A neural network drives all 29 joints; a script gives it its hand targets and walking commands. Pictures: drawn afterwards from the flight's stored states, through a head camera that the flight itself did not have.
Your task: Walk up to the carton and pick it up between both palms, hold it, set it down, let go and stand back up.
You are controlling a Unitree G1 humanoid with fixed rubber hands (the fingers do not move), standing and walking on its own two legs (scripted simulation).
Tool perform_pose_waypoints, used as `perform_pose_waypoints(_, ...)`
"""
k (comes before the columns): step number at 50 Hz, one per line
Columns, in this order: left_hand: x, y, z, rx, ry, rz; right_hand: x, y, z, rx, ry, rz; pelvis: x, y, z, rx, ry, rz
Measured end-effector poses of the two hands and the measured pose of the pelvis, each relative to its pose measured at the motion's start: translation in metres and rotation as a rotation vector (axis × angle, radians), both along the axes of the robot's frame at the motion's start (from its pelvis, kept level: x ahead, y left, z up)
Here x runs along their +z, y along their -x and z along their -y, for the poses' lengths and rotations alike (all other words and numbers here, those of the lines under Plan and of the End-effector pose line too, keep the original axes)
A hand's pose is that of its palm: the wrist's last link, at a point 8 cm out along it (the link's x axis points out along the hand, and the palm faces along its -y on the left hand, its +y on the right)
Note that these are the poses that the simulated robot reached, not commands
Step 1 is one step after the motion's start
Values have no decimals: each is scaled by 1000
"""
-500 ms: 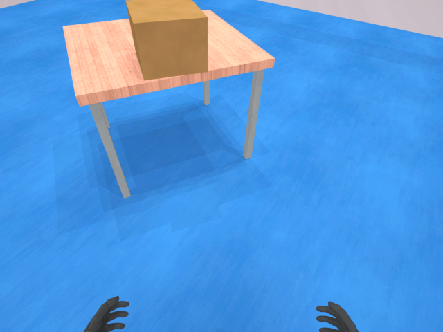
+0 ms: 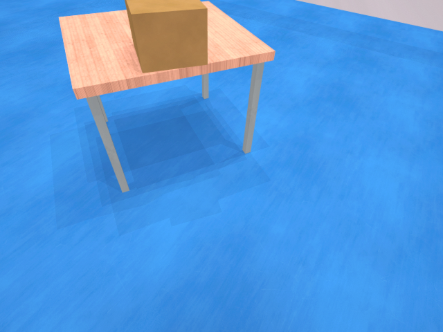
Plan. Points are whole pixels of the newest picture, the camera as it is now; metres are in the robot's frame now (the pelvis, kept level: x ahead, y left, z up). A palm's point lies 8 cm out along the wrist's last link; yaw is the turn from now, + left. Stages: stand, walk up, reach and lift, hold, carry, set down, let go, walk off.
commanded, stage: stand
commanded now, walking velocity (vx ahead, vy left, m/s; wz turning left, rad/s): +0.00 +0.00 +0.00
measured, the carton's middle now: (166, 28) +1.26 +0.25 +0.03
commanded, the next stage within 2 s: walk up in 0.84 s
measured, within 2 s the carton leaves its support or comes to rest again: neither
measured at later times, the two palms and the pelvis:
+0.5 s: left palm out of the picture +0.04 +0.22 -0.13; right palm out of the picture +0.04 -0.22 -0.12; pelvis +0.00 +0.00 +0.01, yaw +0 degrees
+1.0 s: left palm out of the picture -0.01 +0.20 -0.13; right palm out of the picture -0.01 -0.21 -0.13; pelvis +0.00 +0.00 +0.02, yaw +0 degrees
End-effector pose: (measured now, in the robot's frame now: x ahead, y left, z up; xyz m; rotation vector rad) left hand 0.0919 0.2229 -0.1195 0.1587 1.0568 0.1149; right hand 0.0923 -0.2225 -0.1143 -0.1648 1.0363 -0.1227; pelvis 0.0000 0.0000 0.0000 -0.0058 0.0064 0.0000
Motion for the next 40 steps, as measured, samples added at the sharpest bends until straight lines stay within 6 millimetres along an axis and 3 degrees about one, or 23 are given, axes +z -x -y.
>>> perform_pose_waypoints(8,-3,15,-2,22,-3,-48,-2,9,2,-18,2,-34,3,1,0,-2,-1,1)
perform_pose_waypoints(40,-12,82,10,97,19,-289,-14,84,-5,-117,-28,-296,15,-2,2,-7,-5,30)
